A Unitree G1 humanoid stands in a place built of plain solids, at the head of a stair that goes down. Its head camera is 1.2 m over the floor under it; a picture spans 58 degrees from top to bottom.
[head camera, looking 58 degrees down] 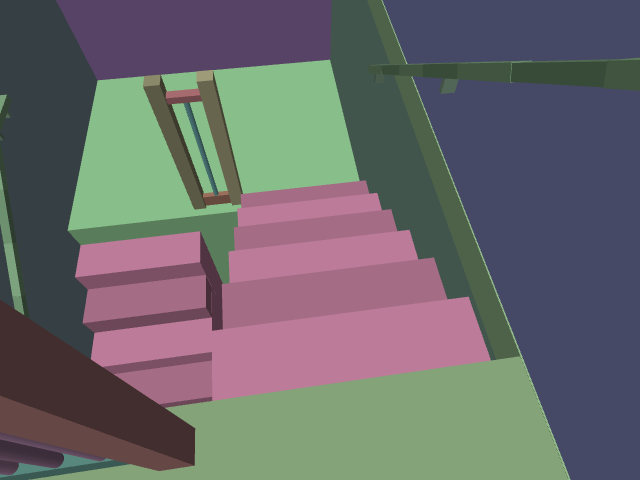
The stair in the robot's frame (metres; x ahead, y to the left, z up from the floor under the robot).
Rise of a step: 0.20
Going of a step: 0.28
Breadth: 0.90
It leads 8 degrees to the left of straight ahead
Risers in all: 7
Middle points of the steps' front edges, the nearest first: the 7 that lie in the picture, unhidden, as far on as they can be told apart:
0.30 -0.12 0.00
0.58 -0.08 -0.20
0.85 -0.04 -0.40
1.12 0.00 -0.60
1.40 0.04 -0.80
1.67 0.08 -1.00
1.95 0.11 -1.20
